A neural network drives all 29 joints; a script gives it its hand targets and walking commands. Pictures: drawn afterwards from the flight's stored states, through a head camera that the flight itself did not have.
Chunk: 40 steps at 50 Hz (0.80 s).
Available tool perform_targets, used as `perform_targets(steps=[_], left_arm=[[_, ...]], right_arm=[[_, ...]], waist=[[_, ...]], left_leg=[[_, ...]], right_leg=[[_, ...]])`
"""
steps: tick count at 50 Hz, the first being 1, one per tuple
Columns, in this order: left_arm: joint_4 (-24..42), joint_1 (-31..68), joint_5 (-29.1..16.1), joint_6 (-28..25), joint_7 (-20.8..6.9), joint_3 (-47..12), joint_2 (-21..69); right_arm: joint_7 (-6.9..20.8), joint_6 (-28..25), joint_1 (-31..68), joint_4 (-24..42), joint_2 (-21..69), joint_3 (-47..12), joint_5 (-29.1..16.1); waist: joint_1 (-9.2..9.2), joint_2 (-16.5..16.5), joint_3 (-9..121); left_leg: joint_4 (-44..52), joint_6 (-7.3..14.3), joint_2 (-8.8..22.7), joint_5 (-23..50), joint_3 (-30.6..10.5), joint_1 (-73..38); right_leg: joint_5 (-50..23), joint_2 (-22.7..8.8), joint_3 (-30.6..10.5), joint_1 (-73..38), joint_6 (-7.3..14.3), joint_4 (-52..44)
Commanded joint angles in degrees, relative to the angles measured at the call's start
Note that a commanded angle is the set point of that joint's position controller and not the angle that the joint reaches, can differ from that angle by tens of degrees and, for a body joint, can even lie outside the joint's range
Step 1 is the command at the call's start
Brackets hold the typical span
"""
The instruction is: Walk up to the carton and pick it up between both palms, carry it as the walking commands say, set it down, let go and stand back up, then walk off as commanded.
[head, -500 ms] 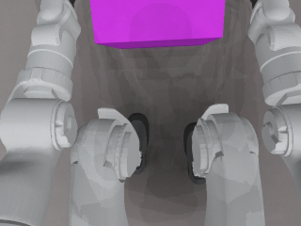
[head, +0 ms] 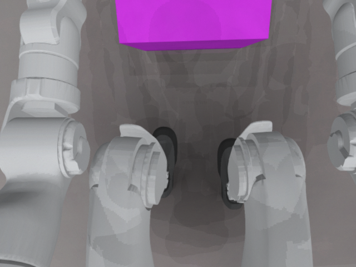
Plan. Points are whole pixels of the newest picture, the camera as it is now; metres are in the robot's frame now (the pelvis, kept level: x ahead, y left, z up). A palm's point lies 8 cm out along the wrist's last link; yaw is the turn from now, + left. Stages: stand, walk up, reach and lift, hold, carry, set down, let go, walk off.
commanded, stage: set down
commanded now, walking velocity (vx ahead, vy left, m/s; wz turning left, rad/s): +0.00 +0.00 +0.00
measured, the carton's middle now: out of the picture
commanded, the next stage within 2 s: let go in 1.20 s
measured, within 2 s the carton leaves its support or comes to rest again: neither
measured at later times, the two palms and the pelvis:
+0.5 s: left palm out of the picture +0.55 +0.20 +0.00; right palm out of the picture +0.57 -0.21 +0.01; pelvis -0.02 +0.00 +0.12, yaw -1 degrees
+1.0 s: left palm out of the picture +0.54 +0.21 +0.15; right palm out of the picture +0.57 -0.21 +0.16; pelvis +0.00 +0.00 +0.26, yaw +0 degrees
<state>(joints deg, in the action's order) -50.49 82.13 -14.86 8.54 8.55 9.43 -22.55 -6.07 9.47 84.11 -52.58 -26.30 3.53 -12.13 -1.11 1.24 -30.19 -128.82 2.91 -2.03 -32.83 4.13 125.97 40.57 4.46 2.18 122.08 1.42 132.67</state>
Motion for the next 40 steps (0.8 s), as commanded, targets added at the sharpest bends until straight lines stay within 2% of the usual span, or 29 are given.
perform_targets(steps=[1, 3, 4, 5, 6, 8, 9, 10, 11, 12, 13, 14, 18, 20, 21, 22, 23, 24, 25, 26, 30, 31, 32, 33, 35, 36, 37, 38, 40], left_arm=[[15.31, 13.71, 0.22, 3.07, 0.61, 2.28, -10.19], [12.45, 10.44, 1.27, 4.62, 1.05, 3.31, -10.58], [20.29, 13.18, 1.52, 4.93, 1.27, 2.95, -10.44], [21.12, 13.11, 0.21, 5.86, 1.12, 1.44, -8.61], [27.90, 13.87, 1.72, 5.73, 1.15, 2.44, -10.17], [27.98, 15.15, 1.81, 7.14, 1.13, 2.18, -11.11], [25.54, 14.26, 1.58, 8.21, 1.04, 3.11, -11.35], [24.91, 14.28, 0.71, 9.27, 0.76, 1.12, -10.02], [25.91, 13.97, 2.16, 9.59, 0.79, 3.09, -11.31], [23.74, 13.85, 1.36, 10.06, 0.67, 1.98, -10.78], [24.05, 15.09, 2.32, 10.48, 0.45, 2.16, -10.43], [25.95, 16.99, 3.09, 10.71, 0.54, 1.76, -9.15], [18.94, 12.84, 4.89, 11.61, 0.29, 4.39, -10.59], [24.22, 16.92, 4.14, 12.13, 0.19, 4.21, -11.33], [21.94, 14.58, 4.42, 12.44, 0.30, 5.29, -11.79], [25.29, 17.19, 4.35, 12.48, 0.31, 6.25, -13.25], [21.05, 14.40, 3.59, 13.20, 0.14, 5.34, -11.23], [24.75, 17.13, 3.54, 13.61, 0.23, 5.17, -12.56], [18.91, 15.25, 3.37, 14.51, -0.07, 3.86, -10.89], [22.36, 16.67, 3.45, 14.46, -0.49, 4.73, -12.00], [32.39, 20.06, 2.92, 14.72, -0.20, 4.18, -14.05], [29.87, 20.84, 2.73, 15.13, 0.09, 5.67, -15.06], [28.19, 19.36, 1.94, 15.59, -0.04, 5.09, -13.68], [27.64, 19.89, 2.39, 16.12, -0.62, 4.90, -14.83], [23.76, 15.83, 2.95, 16.66, -1.10, 4.32, -13.30], [26.12, 17.85, 1.68, 16.67, -1.33, 2.99, -11.97], [28.28, 19.73, 2.44, 16.71, -1.29, 2.35, -12.16], [29.76, 18.97, 2.76, 16.70, -0.92, 3.08, -11.90], [28.59, 16.18, 2.79, 16.46, -0.89, 2.85, -11.24]], right_arm=[[-0.64, 2.46, 17.07, 17.72, -12.57, 3.69, 1.43], [-0.62, 4.26, 16.78, 17.94, -11.46, 4.03, 0.83], [-0.43, 4.47, 17.56, 21.88, -14.16, 6.57, 1.72], [0.10, 5.18, 16.24, 22.17, -13.39, 6.31, 2.08], [0.26, 5.53, 14.50, 23.45, -13.72, 7.00, 0.87], [0.94, 6.92, 15.32, 23.94, -15.04, 7.20, 0.77], [0.97, 7.18, 16.37, 26.19, -16.95, 8.74, 2.40], [1.15, 8.13, 15.69, 24.80, -16.30, 8.56, 1.79], [1.45, 8.95, 14.60, 23.26, -13.31, 6.61, 0.24], [1.91, 9.41, 13.95, 19.21, -13.14, 7.01, 1.07], [2.32, 9.56, 14.96, 19.38, -13.73, 6.83, 0.48], [3.04, 9.81, 14.13, 17.41, -13.27, 7.13, -0.22], [4.35, 9.95, 17.11, 17.94, -12.19, 5.51, -1.54], [3.93, 10.59, 19.91, 21.28, -12.90, 5.77, -2.44], [3.87, 10.90, 18.78, 20.42, -14.83, 6.35, -0.57], [3.29, 11.19, 20.20, 21.71, -15.75, 7.40, 0.40], [3.43, 11.67, 19.58, 19.33, -15.78, 7.38, 1.35], [3.22, 12.17, 19.90, 21.28, -15.26, 6.87, 0.22], [3.15, 12.62, 18.84, 17.81, -14.98, 7.35, 1.74], [2.88, 13.09, 19.75, 20.08, -14.88, 7.19, 1.03], [2.12, 13.31, 21.69, 28.13, -17.71, 9.17, 0.57], [2.13, 13.83, 23.64, 28.05, -17.21, 7.95, -0.28], [1.97, 13.96, 21.38, 26.47, -17.72, 8.28, 0.04], [2.31, 15.20, 21.23, 22.97, -15.33, 6.94, -0.91], [2.83, 15.08, 19.10, 20.56, -15.23, 7.98, 0.76], [3.06, 14.82, 18.53, 22.41, -16.21, 8.69, 0.96], [3.35, 15.00, 19.02, 21.11, -15.28, 8.59, 0.11], [3.25, 14.62, 18.42, 23.53, -17.65, 9.49, 1.71], [3.52, 14.21, 15.85, 24.20, -16.32, 8.37, 0.23]], waist=[[1.40, -4.81, 117.20], [-0.04, -5.47, 111.55], [1.48, -3.17, 116.57], [3.28, -4.90, 117.18], [1.98, -1.75, 119.36], [2.96, 0.50, 120.90], [3.73, -2.10, 118.71], [4.36, 0.06, 117.94], [1.02, -0.19, 115.49], [2.46, -1.82, 111.62], [1.16, -0.89, 110.67], [1.55, 1.52, 112.20], [-2.71, -0.21, 112.85], [-2.11, -0.82, 120.58], [-1.93, -3.91, 118.75], [-1.45, -4.78, 123.08], [-0.81, -5.52, 121.27], [-0.48, -4.70, 124.59], [0.45, -5.38, 119.61], [-0.92, -3.57, 121.35], [0.52, -1.43, 131.32], [-0.60, -4.02, 131.88], [0.32, -2.80, 129.91], [-1.22, -2.19, 127.82], [0.09, -2.91, 122.08], [2.06, -3.36, 125.35], [1.55, -0.19, 127.27], [2.95, -1.36, 129.11], [1.82, -0.13, 132.65]], left_leg=[[10.70, -1.97, -1.78, 33.53, -2.83, -59.98], [13.05, -1.28, -1.82, 29.90, -2.71, -56.93], [13.39, -1.87, -1.89, 32.14, -3.39, -59.66], [14.39, -1.69, -1.87, 33.87, -4.63, -62.39], [14.69, -2.07, -2.07, 35.70, -4.18, -64.08], [15.57, -2.17, -2.38, 33.80, -3.92, -66.56], [16.17, -2.05, -2.24, 33.20, -4.94, -65.88], [17.94, -2.35, -2.27, 30.97, -4.61, -66.12], [19.43, -2.15, -2.01, 29.88, -4.22, -64.70], [20.70, -2.14, -2.01, 27.22, -4.64, -61.94], [22.07, -2.06, -1.94, 26.12, -4.49, -62.77], [22.76, -2.56, -2.01, 27.51, -4.40, -64.87], [27.45, -1.75, -2.05, 25.61, -4.35, -64.33], [29.18, -2.12, -2.33, 25.57, -3.44, -67.32], [29.79, -2.23, -2.68, 26.26, -3.20, -64.17], [30.12, -2.46, -2.69, 25.54, -3.05, -64.76], [31.39, -2.76, -2.94, 26.10, -2.78, -64.52], [33.42, -2.55, -2.68, 25.12, -2.99, -66.65], [34.83, -2.66, -2.76, 23.66, -3.39, -64.69], [35.54, -2.79, -3.07, 23.82, -1.88, -65.26], [38.22, -2.81, -3.08, 28.13, -2.44, -73.71], [38.19, -2.60, -2.90, 27.66, -2.43, -73.95], [39.50, -3.01, -2.86, 26.83, -2.12, -71.56], [40.64, -2.65, -2.64, 24.73, -2.07, -70.01], [44.45, -2.75, -2.11, 24.02, -2.80, -70.89], [44.94, -2.83, -2.40, 25.69, -3.14, -73.11], [46.01, -2.98, -2.07, 26.99, -3.77, -77.81], [46.43, -3.18, -2.33, 28.51, -4.16, -80.40], [48.38, -3.15, -2.33, 32.96, -4.10, -86.24]], right_leg=[[-34.00, -0.89, -1.31, -43.76, -1.00, -18.17], [-30.33, -0.68, -1.26, -41.27, -1.24, -19.62], [-32.71, -0.12, -1.50, -42.27, -0.72, -20.27], [-32.97, -0.31, -0.26, -41.01, -0.47, -20.96], [-34.03, 0.14, -0.97, -41.24, -0.12, -21.43], [-32.65, 0.25, -0.78, -41.80, 0.05, -23.64], [-31.48, 0.10, 0.26, -40.57, -0.12, -24.02], [-29.92, 0.24, -0.25, -40.83, 0.22, -26.37], [-29.12, 0.12, -1.51, -41.82, 0.24, -27.37], [-26.92, 0.16, -1.00, -40.40, 0.16, -28.87], [-24.82, 0.15, -1.55, -38.98, 0.18, -29.89], [-27.20, 0.39, -1.76, -40.23, 0.53, -30.78], [-25.45, 0.35, -2.14, -42.66, -0.25, -34.15], [-26.29, 0.40, -2.22, -48.81, -0.10, -36.68], [-28.67, 0.37, -2.06, -52.10, -0.71, -37.40], [-29.23, 0.61, -1.88, -54.34, -0.31, -37.32], [-29.46, 0.68, -1.62, -54.48, -0.37, -38.47], [-29.25, 0.64, -1.65, -57.44, -0.46, -40.16], [-27.54, 0.57, -1.12, -56.17, -0.64, -41.24], [-28.10, 0.42, -2.91, -59.28, -0.37, -43.17], [-32.60, 0.76, -2.40, -63.82, -0.49, -45.53], [-31.58, 0.54, -2.06, -64.02, -0.63, -45.89], [-32.02, 0.28, -3.23, -65.80, -0.22, -47.53], [-31.35, -0.08, -3.90, -66.32, -0.49, -47.69], [-29.54, 0.00, -3.27, -65.18, -0.62, -50.98], [-31.59, 0.12, -3.16, -67.56, -0.65, -51.79], [-30.94, 0.44, -2.84, -65.67, -0.36, -52.13], [-32.17, 1.01, -2.18, -66.53, -0.14, -53.05], [-35.90, 1.17, -2.38, -68.51, -0.32, -55.26]])
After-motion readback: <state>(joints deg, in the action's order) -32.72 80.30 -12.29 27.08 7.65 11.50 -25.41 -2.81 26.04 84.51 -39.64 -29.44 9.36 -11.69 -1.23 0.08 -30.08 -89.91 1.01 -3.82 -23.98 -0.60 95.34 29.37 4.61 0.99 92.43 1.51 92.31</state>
